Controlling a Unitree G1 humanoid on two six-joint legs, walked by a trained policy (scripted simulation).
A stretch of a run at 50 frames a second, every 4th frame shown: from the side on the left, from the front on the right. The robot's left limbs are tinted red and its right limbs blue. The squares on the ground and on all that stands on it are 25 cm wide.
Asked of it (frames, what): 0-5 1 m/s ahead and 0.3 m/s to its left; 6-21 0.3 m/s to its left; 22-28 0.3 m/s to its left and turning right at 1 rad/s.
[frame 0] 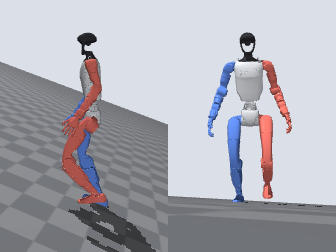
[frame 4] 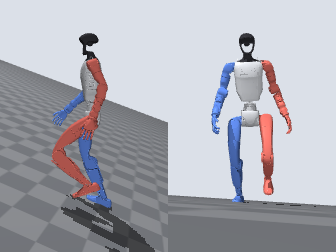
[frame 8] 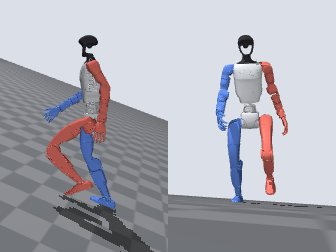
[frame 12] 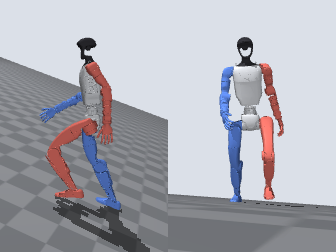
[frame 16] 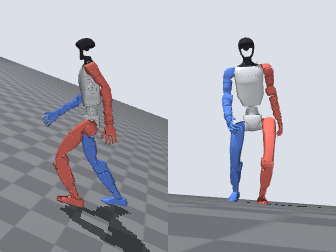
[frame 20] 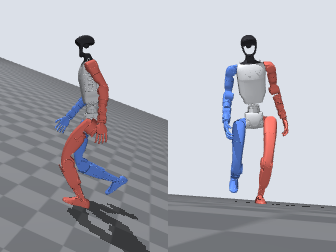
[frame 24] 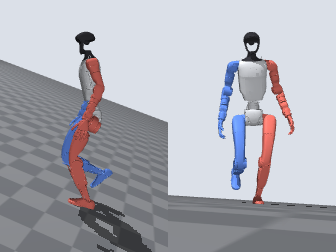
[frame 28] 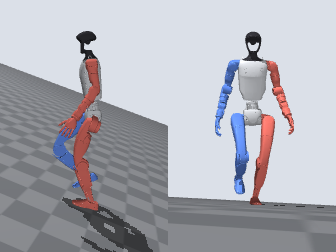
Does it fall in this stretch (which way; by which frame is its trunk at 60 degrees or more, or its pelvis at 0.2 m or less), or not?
no
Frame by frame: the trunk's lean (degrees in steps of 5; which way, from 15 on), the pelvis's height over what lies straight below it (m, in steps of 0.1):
0: 5, 0.7
4: 5, 0.7
8: 5, 0.7
12: 5, 0.7
16: 5, 0.7
20: 10, 0.7
24: 5, 0.8
28: 5, 0.8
